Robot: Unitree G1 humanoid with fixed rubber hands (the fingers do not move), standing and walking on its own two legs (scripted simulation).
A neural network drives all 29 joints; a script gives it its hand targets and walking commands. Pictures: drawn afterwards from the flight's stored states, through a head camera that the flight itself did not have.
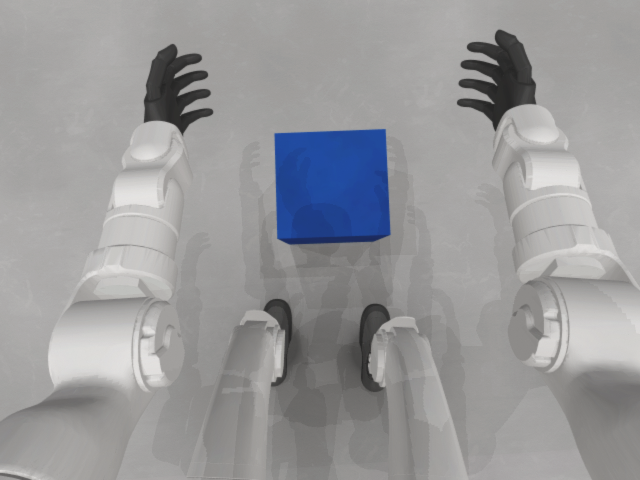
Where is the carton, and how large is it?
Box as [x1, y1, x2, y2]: [274, 129, 390, 244]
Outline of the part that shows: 385,129 274,133 277,238 289,244 373,241 390,234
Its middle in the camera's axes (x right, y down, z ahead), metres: +0.03 -0.09 +0.85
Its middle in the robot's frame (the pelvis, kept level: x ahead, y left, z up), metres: +0.48 +0.01 -0.51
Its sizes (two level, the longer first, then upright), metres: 0.210 0.200 0.250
